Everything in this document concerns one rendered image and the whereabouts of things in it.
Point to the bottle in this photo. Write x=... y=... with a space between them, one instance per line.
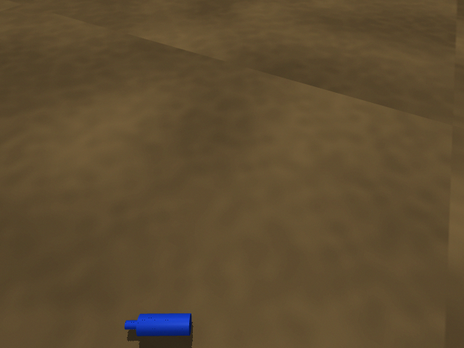
x=161 y=324

